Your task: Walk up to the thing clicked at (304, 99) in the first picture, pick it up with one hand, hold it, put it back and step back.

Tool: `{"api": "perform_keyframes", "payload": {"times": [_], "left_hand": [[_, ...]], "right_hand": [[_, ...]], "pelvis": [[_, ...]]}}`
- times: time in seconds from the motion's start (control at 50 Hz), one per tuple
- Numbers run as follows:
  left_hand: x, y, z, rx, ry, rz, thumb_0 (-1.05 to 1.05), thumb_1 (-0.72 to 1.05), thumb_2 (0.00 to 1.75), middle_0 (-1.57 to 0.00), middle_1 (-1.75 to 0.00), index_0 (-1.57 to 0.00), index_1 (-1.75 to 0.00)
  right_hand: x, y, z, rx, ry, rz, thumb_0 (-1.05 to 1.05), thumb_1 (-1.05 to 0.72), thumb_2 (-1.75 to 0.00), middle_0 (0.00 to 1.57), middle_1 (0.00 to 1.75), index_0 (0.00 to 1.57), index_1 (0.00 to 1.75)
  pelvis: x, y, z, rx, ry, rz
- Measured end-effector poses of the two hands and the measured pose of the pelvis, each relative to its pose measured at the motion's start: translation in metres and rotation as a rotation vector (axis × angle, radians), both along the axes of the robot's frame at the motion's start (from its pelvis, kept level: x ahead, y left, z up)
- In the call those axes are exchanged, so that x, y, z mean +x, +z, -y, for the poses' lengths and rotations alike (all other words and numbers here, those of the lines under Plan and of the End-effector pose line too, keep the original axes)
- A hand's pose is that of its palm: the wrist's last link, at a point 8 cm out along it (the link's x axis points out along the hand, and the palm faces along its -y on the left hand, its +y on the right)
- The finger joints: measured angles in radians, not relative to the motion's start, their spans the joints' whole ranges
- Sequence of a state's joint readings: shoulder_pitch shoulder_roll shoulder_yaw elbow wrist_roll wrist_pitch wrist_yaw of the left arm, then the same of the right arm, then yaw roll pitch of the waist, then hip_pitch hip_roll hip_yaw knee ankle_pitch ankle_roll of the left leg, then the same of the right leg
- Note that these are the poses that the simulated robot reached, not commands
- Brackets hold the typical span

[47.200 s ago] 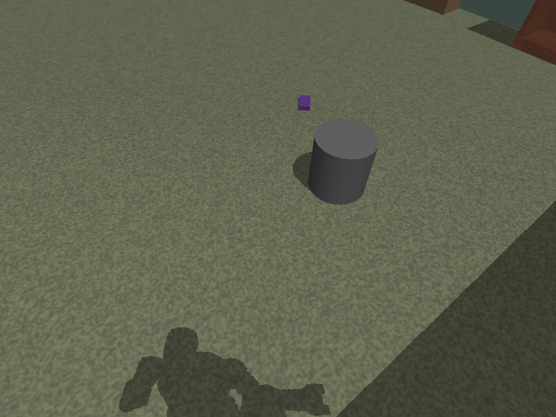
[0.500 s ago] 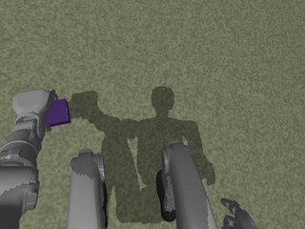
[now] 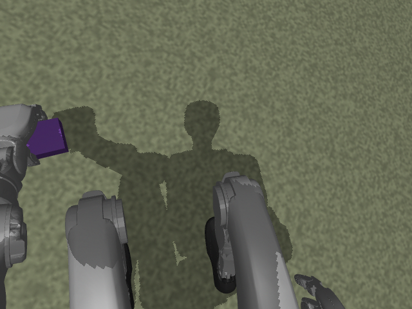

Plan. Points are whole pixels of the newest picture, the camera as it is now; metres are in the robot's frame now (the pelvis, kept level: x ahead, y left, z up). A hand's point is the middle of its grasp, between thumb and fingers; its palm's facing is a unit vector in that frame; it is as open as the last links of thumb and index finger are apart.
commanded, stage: crouch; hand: left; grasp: from above
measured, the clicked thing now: (29, 142) +0.44 +0.29 -0.22
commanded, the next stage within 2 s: lower in 0.20 s
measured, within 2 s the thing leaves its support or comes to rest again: rests again in 1.32 s
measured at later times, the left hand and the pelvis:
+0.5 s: hand (31, 142) +0.45 +0.30 -0.23, palm faces -0.49 -0.10 -0.87, open 9.8 cm; pelvis +0.01 +0.00 -0.04, yaw -2 degrees
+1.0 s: hand (44, 144) +0.46 +0.29 -0.29, palm faces -0.46 -0.13 -0.88, open 9.8 cm; pelvis +0.01 +0.01 -0.07, yaw -4 degrees
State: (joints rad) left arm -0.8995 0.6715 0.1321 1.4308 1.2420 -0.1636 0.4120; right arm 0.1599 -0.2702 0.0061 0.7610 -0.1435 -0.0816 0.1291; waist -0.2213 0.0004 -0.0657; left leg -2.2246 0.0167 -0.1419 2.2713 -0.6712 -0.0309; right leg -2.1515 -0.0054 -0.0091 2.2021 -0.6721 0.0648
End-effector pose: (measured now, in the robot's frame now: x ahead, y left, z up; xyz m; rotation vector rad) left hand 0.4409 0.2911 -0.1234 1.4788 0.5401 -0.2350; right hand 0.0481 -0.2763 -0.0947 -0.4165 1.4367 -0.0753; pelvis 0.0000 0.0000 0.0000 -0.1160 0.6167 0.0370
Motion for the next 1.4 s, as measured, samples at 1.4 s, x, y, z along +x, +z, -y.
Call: {"api": "perform_keyframes", "payload": {"times": [1.4], "left_hand": [[0.022,-0.136,-0.001,-0.040,0.033,0.020,0.00,0.02,0.42,-0.83,-0.35,-0.80,-0.34]], "right_hand": [[-0.015,-0.040,-0.013,0.029,0.165,-0.120,0.00,-0.90,-0.89,0.20,0.30,0.20,0.30]], "pelvis": [[0.010,-0.077,-0.010,-0.090,-0.058,0.096]]}}
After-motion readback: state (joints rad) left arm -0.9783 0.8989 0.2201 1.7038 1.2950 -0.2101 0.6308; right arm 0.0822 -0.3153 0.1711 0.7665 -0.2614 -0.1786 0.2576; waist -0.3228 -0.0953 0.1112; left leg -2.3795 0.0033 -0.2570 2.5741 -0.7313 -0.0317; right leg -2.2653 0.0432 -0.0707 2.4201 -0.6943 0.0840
